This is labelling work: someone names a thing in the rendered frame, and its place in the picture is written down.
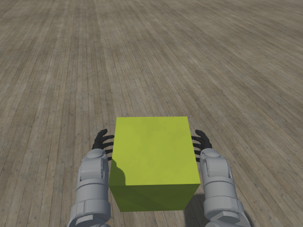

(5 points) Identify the right robot forearm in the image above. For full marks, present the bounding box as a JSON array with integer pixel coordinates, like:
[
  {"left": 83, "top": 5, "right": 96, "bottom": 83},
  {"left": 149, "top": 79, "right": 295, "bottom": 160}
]
[{"left": 200, "top": 148, "right": 251, "bottom": 227}]

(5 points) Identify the carton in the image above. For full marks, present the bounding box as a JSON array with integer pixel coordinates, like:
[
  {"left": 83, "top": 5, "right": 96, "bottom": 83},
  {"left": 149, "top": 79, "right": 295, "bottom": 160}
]
[{"left": 109, "top": 116, "right": 201, "bottom": 212}]

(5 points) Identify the left robot hand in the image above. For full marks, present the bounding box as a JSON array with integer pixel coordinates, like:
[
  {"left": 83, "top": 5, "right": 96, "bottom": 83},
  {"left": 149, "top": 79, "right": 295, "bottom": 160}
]
[{"left": 92, "top": 129, "right": 115, "bottom": 161}]

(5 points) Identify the left robot forearm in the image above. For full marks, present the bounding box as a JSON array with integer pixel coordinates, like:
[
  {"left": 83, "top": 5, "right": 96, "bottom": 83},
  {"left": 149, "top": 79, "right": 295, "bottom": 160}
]
[{"left": 67, "top": 148, "right": 111, "bottom": 227}]

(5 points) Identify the right robot hand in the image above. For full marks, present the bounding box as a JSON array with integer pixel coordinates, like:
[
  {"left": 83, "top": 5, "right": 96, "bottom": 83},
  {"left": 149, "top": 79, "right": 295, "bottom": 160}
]
[{"left": 191, "top": 130, "right": 212, "bottom": 162}]

